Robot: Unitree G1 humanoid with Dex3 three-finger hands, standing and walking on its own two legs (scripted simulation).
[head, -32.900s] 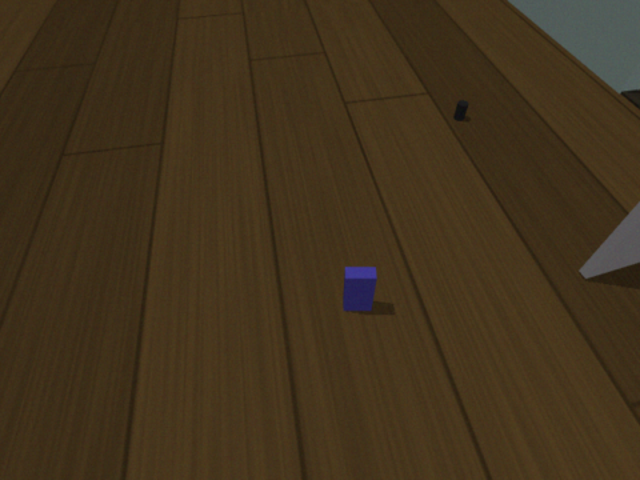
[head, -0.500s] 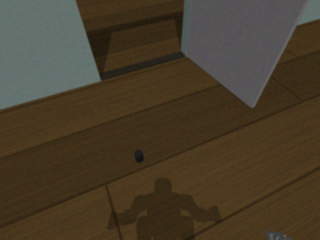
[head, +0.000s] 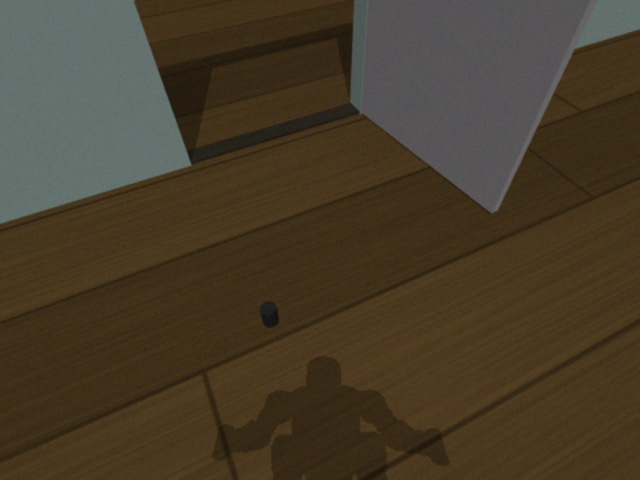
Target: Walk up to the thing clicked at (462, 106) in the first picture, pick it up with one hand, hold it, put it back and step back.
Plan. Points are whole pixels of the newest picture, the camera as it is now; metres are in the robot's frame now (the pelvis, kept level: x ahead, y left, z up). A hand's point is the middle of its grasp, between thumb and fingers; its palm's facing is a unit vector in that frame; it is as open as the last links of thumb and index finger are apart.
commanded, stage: stand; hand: left
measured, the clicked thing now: (269, 314) +0.72 +0.21 -0.74
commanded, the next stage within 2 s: walk up in 0.28 s
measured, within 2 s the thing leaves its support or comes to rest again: neither
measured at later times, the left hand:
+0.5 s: hand out of the picture +0.06 +0.30 -0.15, palm faces +0.06 -0.93 -0.35, open 7.4 cm
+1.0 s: hand (124, 393) +0.27 +0.34 -0.16, palm faces -0.07 -0.94 -0.33, open 7.4 cm
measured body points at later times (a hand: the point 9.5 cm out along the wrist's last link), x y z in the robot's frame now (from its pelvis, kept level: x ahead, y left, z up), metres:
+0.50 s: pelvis +0.04 +0.03 +0.00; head +0.05 +0.03 +0.45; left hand +0.06 +0.35 -0.13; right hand +0.11 -0.30 -0.12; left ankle +0.05 +0.16 -0.72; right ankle +0.02 -0.11 -0.75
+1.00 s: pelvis +0.20 +0.07 -0.01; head +0.22 +0.08 +0.44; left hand +0.27 +0.39 -0.14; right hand +0.21 -0.25 -0.12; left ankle +0.12 +0.18 -0.75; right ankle +0.32 -0.08 -0.73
